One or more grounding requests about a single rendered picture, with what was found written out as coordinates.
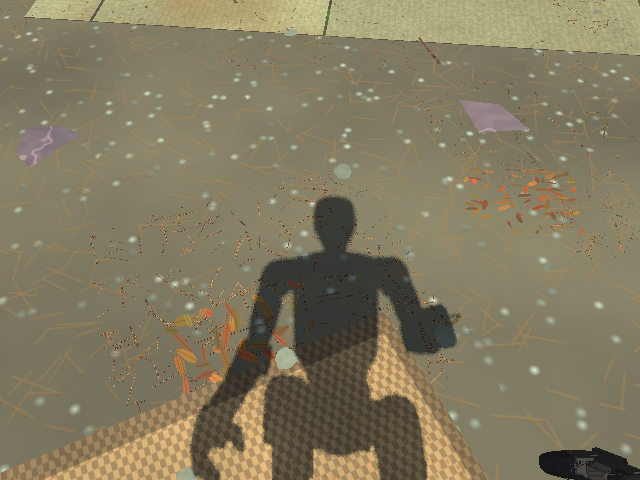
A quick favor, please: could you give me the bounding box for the robot right hand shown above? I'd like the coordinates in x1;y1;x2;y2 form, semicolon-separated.
539;447;640;480

